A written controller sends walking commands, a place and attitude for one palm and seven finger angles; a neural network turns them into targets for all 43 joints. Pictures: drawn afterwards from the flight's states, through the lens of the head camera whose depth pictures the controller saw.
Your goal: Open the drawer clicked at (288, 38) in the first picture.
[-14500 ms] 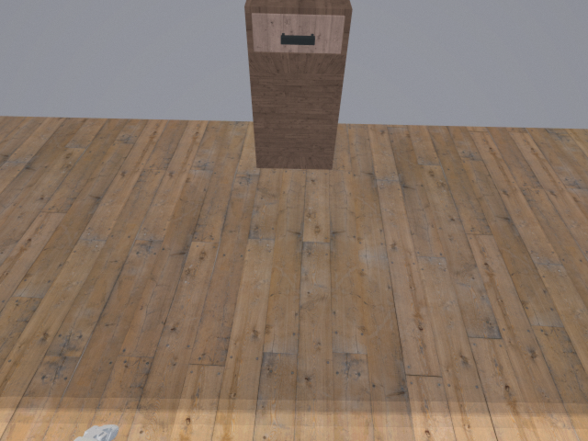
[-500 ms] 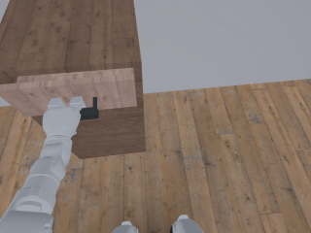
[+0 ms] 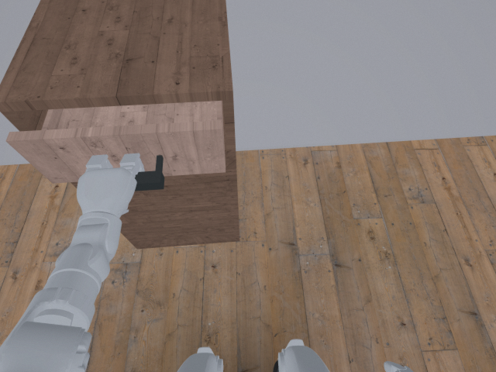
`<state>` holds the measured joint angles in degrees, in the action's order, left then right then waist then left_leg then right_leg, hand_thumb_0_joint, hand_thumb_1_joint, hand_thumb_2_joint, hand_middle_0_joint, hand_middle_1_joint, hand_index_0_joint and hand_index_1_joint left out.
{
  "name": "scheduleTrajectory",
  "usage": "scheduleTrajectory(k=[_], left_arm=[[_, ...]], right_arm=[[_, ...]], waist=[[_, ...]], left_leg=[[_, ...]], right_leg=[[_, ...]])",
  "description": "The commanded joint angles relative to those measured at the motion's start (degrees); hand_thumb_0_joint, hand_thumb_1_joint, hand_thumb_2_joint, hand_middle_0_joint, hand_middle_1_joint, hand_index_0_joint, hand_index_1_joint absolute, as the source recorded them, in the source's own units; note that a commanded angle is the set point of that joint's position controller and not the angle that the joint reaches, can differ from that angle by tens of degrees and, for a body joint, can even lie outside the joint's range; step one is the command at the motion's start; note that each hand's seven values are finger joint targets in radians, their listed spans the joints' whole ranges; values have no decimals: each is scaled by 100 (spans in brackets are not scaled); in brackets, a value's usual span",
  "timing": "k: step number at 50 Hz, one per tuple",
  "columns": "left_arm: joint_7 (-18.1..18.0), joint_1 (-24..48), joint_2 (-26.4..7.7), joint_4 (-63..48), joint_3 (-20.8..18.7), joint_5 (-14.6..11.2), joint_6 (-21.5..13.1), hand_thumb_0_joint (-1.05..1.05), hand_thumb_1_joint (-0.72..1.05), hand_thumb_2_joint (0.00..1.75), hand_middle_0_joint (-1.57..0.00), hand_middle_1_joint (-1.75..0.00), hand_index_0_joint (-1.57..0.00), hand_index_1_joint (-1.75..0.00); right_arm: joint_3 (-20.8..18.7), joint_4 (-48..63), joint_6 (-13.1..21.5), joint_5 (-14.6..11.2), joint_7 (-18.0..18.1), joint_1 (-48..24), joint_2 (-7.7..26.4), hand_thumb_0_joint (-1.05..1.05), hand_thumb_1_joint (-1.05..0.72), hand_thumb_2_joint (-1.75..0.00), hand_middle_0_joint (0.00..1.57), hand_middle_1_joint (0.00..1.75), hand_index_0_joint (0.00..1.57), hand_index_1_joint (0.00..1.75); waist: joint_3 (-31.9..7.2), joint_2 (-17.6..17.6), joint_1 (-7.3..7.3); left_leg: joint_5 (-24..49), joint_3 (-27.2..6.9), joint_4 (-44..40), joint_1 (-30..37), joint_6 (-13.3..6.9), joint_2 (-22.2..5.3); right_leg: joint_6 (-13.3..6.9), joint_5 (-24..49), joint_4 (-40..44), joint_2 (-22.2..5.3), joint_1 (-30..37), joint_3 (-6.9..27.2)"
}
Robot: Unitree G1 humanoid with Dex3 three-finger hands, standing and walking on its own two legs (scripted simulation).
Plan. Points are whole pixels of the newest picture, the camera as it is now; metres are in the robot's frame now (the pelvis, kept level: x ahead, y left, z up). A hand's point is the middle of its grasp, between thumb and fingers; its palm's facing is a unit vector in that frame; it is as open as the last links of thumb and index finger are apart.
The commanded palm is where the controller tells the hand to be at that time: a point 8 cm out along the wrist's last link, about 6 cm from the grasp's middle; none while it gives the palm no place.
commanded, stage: pull the drawer open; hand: left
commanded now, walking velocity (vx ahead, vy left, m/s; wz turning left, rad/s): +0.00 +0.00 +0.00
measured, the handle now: (127, 172) +0.46 +0.23 -0.02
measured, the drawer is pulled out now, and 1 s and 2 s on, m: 0.06 0.13 0.30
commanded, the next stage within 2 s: none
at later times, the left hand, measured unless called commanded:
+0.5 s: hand (120, 206) +0.40 +0.24 -0.04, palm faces -0.06 -0.03 -1.00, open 6.0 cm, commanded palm +0.35 +0.23 +0.01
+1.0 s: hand (116, 239) +0.34 +0.23 -0.04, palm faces -0.04 -0.03 -1.00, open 5.9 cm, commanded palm +0.32 +0.23 +0.01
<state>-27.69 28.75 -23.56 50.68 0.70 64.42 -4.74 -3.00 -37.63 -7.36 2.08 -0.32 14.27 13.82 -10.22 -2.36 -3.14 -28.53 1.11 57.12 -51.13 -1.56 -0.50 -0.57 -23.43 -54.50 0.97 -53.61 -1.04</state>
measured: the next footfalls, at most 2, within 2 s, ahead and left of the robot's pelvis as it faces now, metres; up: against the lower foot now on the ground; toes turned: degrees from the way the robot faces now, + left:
none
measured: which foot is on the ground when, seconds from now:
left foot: down 0.00-1.00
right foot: down 0.00-1.00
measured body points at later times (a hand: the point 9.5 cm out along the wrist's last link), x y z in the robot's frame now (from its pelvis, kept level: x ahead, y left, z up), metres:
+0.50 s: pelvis -0.01 +0.00 +0.00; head +0.10 -0.01 +0.43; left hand +0.40 +0.24 +0.02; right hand +0.03 -0.28 -0.14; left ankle -0.02 +0.10 -0.67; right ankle +0.02 -0.12 -0.67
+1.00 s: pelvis +0.01 +0.00 +0.01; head +0.09 -0.01 +0.45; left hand +0.33 +0.23 +0.02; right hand +0.17 -0.25 -0.11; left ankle -0.02 +0.10 -0.67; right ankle +0.02 -0.12 -0.67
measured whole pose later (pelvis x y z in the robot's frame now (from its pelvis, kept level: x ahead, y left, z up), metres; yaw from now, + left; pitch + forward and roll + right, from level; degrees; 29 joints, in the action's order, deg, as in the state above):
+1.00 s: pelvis +0.01 +0.00 +0.01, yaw +1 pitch +19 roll -1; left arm -29.4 10.5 -19.1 33.4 5.2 64.3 0.4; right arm -2.5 -34.7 -6.2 1.5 0.5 8.7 13.2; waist -9.8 -2.0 -0.1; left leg -28.8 0.7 54.6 -44.5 -1.3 -0.2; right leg -0.7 -24.2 -52.7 0.7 -47.1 -1.3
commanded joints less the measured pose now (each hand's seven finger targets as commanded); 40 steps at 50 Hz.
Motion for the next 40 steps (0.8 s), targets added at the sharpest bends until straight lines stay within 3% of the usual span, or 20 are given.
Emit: scheduleTrajectory(k=[1,5,6,8,12,13,16,20,21,25,29,31,33,34,35,36,37,40], left_arm=[[-240,1980,-1418,-861,-558,-49,-88,0,90,90,-40,-135,-40,-135],[-289,2142,-1311,-764,-474,-38,-168,0,90,90,-40,-135,-40,-135],[-308,2151,-1497,-769,-604,-37,-188,0,90,90,-40,-135,-40,-135],[-298,2113,-1509,-557,-565,-43,-161,0,90,90,-40,-135,-40,-135],[-305,2227,-1520,-500,-546,-75,-157,0,90,90,-40,-135,-40,-135],[-317,2318,-1711,-571,-648,-47,-170,0,90,90,-40,-135,-40,-135],[-305,2345,-1464,-438,-473,-53,-146,0,90,90,-40,-135,-40,-135],[-252,1565,-1288,-634,-514,-181,-149,0,90,90,-40,-135,-40,-135],[-225,1294,-1099,-649,-400,-196,-140,0,90,90,-40,-135,-40,-135],[-209,385,-942,-1374,-415,-279,-125,0,90,90,-40,-135,-40,-135],[-297,-839,-682,-2085,-372,-323,13,0,90,90,-40,-135,-40,-135],[-365,-1368,-453,-2568,-271,-341,99,0,90,90,-40,-135,-40,-135],[-454,-1846,-578,-2971,-439,-318,220,0,90,90,-40,-135,-40,-135],[-495,-2049,-466,-3157,-351,-293,294,0,90,90,-40,-135,-40,-135],[-564,-997,-557,-3071,-295,-211,368,0,90,90,-40,-135,-40,-135],[-624,3,-621,-2986,-222,-93,368,0,90,90,-40,-135,-40,-135],[-650,-357,-743,-2705,-417,-29,412,0,90,90,-40,-135,-40,-135],[-669,-400,-644,-2934,-264,36,556,0,90,90,-40,-135,-40,-135]], right_arm=[[-304,293,124,19,87,662,886,0,-90,-90,20,30,20,30],[-322,230,169,28,83,700,885,0,-90,-90,20,30,20,30],[-329,204,169,24,84,723,907,0,-90,-90,20,30,20,30],[-308,191,172,7,89,732,907,0,-90,-90,20,30,20,30],[-318,138,208,-2,90,770,923,0,-90,-90,20,30,20,30],[-306,127,209,-1,98,797,943,0,-90,-90,20,30,20,30],[-327,103,224,-9,94,832,926,0,-90,-90,20,30,20,30],[-332,255,217,-29,70,724,896,0,-90,-90,20,30,20,30],[-344,284,209,-47,62,710,860,0,-90,-90,20,30,20,30],[-360,479,183,-72,47,532,850,0,-90,-90,20,30,20,30],[-375,623,189,-95,14,335,817,0,-90,-90,20,30,20,30],[-381,707,211,-83,-15,220,798,0,-90,-90,20,30,20,30],[-376,762,223,-61,-36,133,812,0,-90,-90,20,30,20,30],[-364,802,230,-54,-51,56,792,0,-90,-90,20,30,20,30],[-334,653,228,-45,3,31,830,0,-90,-90,20,30,20,30],[-325,517,243,-10,50,129,852,0,-90,-90,20,30,20,30],[-337,493,263,27,64,125,841,0,-90,-90,20,30,20,30],[-321,603,259,25,57,22,796,0,-90,-90,20,30,20,30]], waist=[[-2404,-82,-78],[-2337,-92,-129],[-2415,-128,-98],[-2306,3,-117],[-2289,-88,-146],[-2393,-115,-108],[-2394,-145,-168],[-2495,-124,71],[-2469,-98,79],[-2511,-99,239],[-2201,107,280],[-2129,-1,283],[-2075,54,338],[-2021,-54,318],[-1711,-23,24],[-1522,-75,-148],[-1563,-104,41],[-1891,-484,149]], left_leg=[[2366,-78,-509,1206,-98,143],[2192,-93,-509,1116,-106,139],[2158,-57,-477,1081,-115,149],[1904,-49,-494,858,-129,174],[1772,-29,-492,826,-140,173],[1803,-57,-509,837,-134,169],[1799,-82,-525,920,-123,172],[1969,-62,-658,1098,-113,174],[2030,-37,-677,1162,-107,164],[2464,-40,-813,1450,-96,117],[2777,-8,-912,1607,-93,71],[3141,-48,-932,1857,-75,30],[3333,-55,-939,1943,-64,15],[3357,-76,-953,2031,-43,5],[3237,-141,-873,1948,-33,-15],[2900,-190,-826,1849,-20,-25],[2796,-157,-811,1833,-22,11],[3183,-172,-783,2170,25,43]], right_leg=[[-204,1940,436,134,1483,-13],[-215,1720,459,136,1350,-25],[-200,1737,454,130,1390,17],[-188,1565,495,129,1412,37],[-182,1441,515,134,1350,48],[-188,1436,486,132,1373,45],[-188,1366,496,145,1269,15],[-227,1536,547,162,1568,-3],[-220,1597,567,170,1588,-9],[-259,1968,628,184,1869,-27],[-248,2348,735,192,2103,-31],[-241,2472,740,188,2067,-61],[-237,2644,743,180,2176,-61],[-236,2574,749,174,2108,-89],[-219,2482,712,159,1759,-111],[-194,2157,644,142,1413,-157],[-224,1974,598,151,1415,-180],[-271,2093,562,137,1479,-176]])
